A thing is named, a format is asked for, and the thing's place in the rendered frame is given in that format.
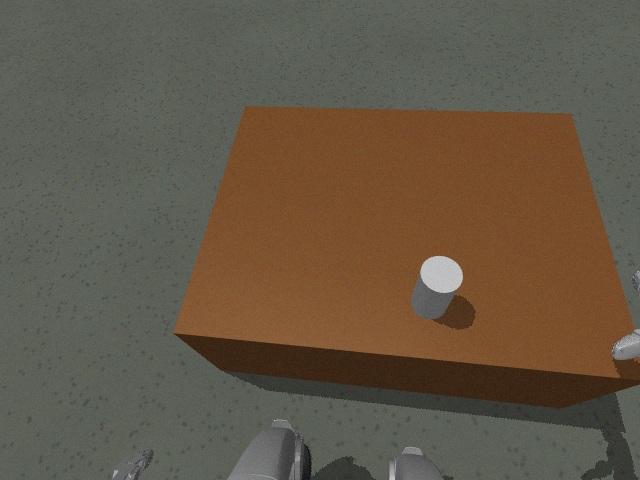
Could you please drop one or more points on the left robot hand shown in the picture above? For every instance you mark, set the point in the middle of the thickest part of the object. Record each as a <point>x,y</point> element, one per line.
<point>131,469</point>

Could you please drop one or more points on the right robot hand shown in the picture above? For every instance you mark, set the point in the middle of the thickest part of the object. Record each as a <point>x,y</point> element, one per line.
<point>628,347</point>

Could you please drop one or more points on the can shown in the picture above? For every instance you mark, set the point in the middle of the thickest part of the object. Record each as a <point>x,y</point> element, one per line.
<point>437,283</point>

